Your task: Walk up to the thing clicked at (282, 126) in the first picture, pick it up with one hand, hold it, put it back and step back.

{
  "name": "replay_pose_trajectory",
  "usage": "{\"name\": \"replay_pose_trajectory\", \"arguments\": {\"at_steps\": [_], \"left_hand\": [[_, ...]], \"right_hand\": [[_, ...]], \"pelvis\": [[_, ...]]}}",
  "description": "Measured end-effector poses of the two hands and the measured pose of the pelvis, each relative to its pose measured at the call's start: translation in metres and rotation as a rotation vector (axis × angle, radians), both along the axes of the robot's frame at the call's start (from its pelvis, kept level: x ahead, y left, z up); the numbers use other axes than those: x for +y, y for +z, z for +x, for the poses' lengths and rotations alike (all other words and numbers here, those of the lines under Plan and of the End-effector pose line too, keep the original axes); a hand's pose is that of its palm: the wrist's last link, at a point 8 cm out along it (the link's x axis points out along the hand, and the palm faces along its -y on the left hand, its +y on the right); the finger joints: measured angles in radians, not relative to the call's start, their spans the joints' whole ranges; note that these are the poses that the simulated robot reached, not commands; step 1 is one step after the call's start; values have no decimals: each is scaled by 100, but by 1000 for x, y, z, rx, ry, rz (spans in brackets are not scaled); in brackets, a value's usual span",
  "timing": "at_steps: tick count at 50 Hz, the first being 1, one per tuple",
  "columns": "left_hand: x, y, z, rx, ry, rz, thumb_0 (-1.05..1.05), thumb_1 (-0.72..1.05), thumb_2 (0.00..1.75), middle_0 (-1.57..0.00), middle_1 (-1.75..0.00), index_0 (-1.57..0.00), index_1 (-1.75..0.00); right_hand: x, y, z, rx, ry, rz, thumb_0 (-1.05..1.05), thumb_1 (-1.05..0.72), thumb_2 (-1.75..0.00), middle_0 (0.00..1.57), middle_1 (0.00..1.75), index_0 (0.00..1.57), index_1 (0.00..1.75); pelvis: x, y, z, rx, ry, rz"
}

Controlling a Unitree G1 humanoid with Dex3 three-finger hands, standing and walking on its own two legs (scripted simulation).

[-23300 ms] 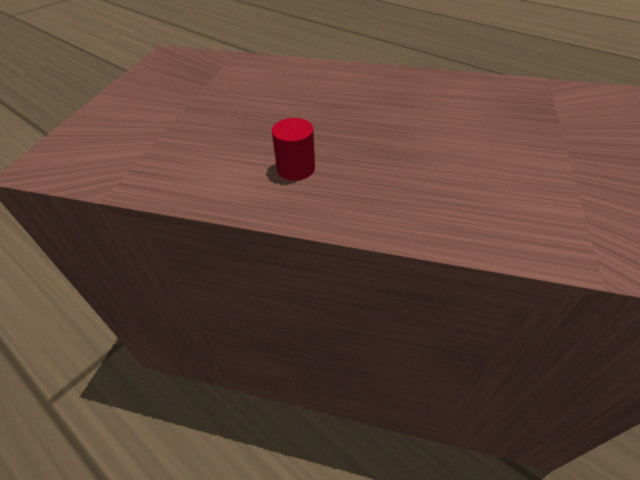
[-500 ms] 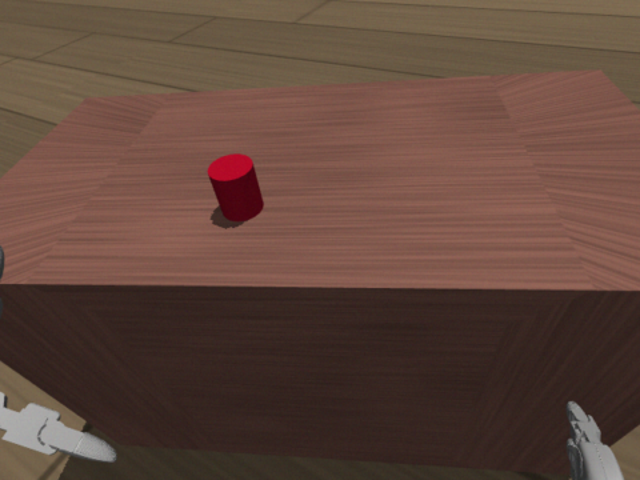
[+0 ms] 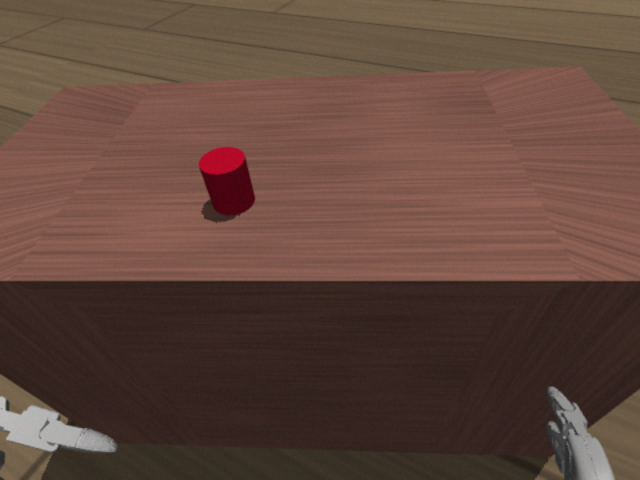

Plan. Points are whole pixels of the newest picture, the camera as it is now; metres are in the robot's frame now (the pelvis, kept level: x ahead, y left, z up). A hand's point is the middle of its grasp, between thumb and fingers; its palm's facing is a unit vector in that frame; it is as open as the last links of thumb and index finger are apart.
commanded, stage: home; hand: left
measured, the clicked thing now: (228, 181) +0.54 +0.19 +0.09
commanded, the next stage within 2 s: none
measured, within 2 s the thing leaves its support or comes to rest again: neither
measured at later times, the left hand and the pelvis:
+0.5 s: hand (210, 459) +0.18 +0.18 -0.06, palm faces +0.10 -0.98 -0.19, open 17.5 cm; pelvis +0.01 +0.00 -0.01, yaw +0 degrees
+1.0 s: hand (219, 456) +0.19 +0.18 -0.09, palm faces +0.05 -0.95 -0.30, open 17.6 cm; pelvis +0.01 +0.00 -0.02, yaw +0 degrees
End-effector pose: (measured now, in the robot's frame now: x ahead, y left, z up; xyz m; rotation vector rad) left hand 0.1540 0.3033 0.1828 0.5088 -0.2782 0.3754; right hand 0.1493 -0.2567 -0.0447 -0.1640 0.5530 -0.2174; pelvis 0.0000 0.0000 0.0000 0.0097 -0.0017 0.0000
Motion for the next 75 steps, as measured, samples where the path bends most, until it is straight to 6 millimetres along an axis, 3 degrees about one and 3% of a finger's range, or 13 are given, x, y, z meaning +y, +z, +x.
{"name": "replay_pose_trajectory", "arguments": {"at_steps": [6, 9, 22, 27, 31, 36, 48, 51, 56, 64, 75], "left_hand": [[-16, -55, -1, 180, -24, -143, -1, -51, 8, -7, -7, -7, -6], [-23, -85, -5, 298, -21, -209, -1, -50, 9, -7, -7, -7, -6], [-66, -205, -4, 709, -55, -438, -1, -55, 6, -6, -6, -6, -5], [-75, -234, 0, 813, -49, -465, -1, -55, 6, -6, -6, -6, -5], [-76, -243, 5, 840, -29, -458, -1, -55, 5, -6, -5, -6, -5], [-75, -240, 12, 839, -14, -432, -1, -55, 5, -6, -5, -6, -5], [-80, -240, 14, 864, 13, -426, -1, -57, 4, -6, -5, -6, -5], [-74, -255, 12, 949, -28, -336, -1, -57, 4, -6, -5, -6, -5], [-45, -274, -10, 1113, 20, -283, -1, -57, 4, -6, -5, -6, -5], [-10, -279, -58, 1282, 142, -263, -1, -56, 4, -6, -5, -6, -5], [-1, -277, -95, 1413, 198, -316, -1, -56, 4, -6, -5, -6, -5]], "right_hand": [[41, -18, 9, 54, 75, 82, 0, -13, -48, 13, 18, 13, 19], [50, -24, 12, 77, 89, 93, 0, -28, -55, 14, 20, 14, 21], [37, -19, 18, 88, 71, 4, 1, -77, -82, 19, 28, 19, 28], [34, -28, 13, 129, 69, -12, 1, -85, -87, 19, 29, 19, 30], [27, -42, 7, 189, 51, -24, 1, -88, -88, 20, 30, 20, 30], [20, -54, 1, 230, 25, -22, 2, -89, -89, 20, 30, 20, 30], [16, -57, 8, 219, 7, -24, 2, -90, -90, 20, 30, 20, 30], [10, -63, 8, 282, 83, -64, 1, -90, -90, 20, 30, 20, 30], [-15, -67, -7, 383, 78, -77, 1, -90, -90, 20, 30, 20, 31], [-47, -65, -51, 527, 11, -105, 1, -90, -90, 20, 30, 20, 30], [-38, -63, -107, 701, -6, -74, 1, -90, -90, 20, 30, 20, 30]], "pelvis": [[2, 0, 3, 17, 4, -6], [4, -1, 4, 25, 7, -9], [4, -6, 9, 69, 8, -8], [3, -11, 10, 82, 2, -16], [3, -15, 12, 91, 1, -23], [2, -18, 15, 99, -2, -26], [0, -22, 17, 114, -6, -26], [-2, -21, 14, 78, -5, -15], [-4, -17, 12, 33, -3, -5], [-5, -5, 5, -10, -3, -2], [2, 16, -5, -42, -6, -5]]}}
